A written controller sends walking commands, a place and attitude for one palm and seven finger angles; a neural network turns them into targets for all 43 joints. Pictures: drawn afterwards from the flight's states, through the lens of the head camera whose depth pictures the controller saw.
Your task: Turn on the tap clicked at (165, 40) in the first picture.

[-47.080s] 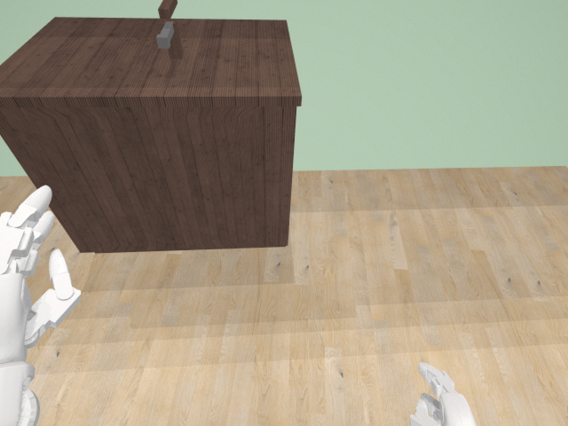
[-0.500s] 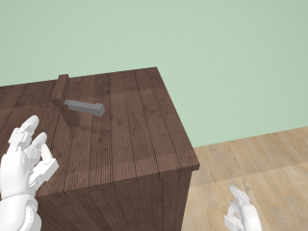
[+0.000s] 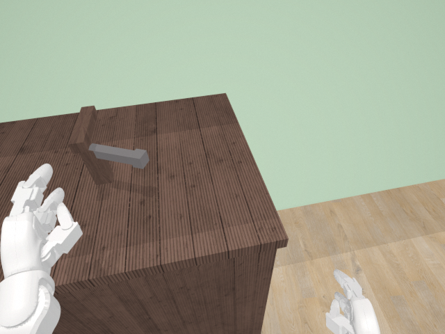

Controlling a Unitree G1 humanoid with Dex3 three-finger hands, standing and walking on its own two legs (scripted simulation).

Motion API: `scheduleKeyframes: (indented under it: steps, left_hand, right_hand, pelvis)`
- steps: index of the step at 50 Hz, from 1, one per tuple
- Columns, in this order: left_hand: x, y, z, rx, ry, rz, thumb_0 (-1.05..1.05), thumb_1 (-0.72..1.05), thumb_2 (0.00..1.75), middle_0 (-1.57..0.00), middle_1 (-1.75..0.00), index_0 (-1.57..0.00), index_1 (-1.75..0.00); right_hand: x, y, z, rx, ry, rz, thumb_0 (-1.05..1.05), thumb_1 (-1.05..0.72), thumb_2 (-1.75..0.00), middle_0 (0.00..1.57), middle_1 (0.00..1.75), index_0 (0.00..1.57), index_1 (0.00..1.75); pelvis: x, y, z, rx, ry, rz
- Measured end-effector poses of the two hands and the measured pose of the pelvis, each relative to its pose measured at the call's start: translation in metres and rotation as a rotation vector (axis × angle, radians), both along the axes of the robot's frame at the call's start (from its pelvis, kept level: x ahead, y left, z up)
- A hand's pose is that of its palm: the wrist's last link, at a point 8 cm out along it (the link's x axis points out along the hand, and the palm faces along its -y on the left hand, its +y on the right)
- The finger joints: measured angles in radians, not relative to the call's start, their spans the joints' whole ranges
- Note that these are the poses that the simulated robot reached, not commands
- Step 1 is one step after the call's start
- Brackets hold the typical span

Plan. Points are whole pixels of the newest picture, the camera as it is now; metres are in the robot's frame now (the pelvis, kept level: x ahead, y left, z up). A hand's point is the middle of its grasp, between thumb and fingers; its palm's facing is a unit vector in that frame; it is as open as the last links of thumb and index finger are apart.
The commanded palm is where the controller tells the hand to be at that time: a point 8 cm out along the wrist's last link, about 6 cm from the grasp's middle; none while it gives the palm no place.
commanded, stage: reach beside the lever's end, fingers flat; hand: left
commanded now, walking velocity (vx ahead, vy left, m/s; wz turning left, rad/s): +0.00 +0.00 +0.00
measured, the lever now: (139, 158) +0.40 +0.24 +0.11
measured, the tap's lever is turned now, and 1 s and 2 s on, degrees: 63 63 63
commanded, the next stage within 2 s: push the lever round in 1.92 s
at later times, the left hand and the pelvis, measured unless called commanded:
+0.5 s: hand (67, 219) +0.22 +0.28 +0.15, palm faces +0.54 -0.84 -0.10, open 7.5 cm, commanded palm +0.18 +0.32 +0.15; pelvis +0.00 +0.01 +0.00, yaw -1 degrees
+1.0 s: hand (67, 204) +0.26 +0.31 +0.13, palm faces +0.55 -0.83 -0.10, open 7.7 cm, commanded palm +0.21 +0.35 +0.13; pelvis +0.00 +0.01 +0.00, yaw -1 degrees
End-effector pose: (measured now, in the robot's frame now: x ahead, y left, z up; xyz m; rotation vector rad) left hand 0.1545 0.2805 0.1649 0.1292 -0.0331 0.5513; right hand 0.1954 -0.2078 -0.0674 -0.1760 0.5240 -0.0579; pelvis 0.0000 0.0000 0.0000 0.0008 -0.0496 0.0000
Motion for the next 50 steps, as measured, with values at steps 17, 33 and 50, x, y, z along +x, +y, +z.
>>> scheduleKeyframes:
  steps: [17,33,50]
  left_hand:
    - [0.013,0.024,-0.01,-0.015,0.012,0.026,0.02,0.9,0.9,-0.2,-0.29,-0.2,-0.29]
    - [0.025,0.039,-0.016,-0.024,0.015,0.022,0.02,0.9,0.9,-0.19,-0.25,-0.18,-0.26]
    - [0.054,0.06,-0.025,-0.032,0.034,0.033,0.02,0.9,0.9,-0.17,-0.21,-0.17,-0.21]
  right_hand:
    - [-0.01,-0.007,-0.002,-0.021,0.037,-0.04,0.02,-0.9,-0.9,0.2,0.3,0.2,0.3]
    - [-0.015,-0.001,-0.003,-0.017,0.053,-0.055,0.02,-0.9,-0.9,0.2,0.3,0.2,0.3]
    - [-0.021,-0.006,-0.008,-0.038,0.097,-0.082,0.02,-0.9,-0.9,0.2,0.3,0.2,0.3]
  pelvis:
    - [0.001,0.004,0.002,0.0,0.009,-0.011]
    - [-0.003,0.011,0.003,0.0,0.013,-0.018]
    - [-0.002,0.014,0.004,-0.001,0.03,-0.022]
